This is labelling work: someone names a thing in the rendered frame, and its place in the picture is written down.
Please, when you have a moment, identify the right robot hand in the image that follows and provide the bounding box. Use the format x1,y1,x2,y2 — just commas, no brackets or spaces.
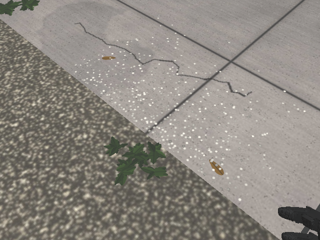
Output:
278,206,320,240

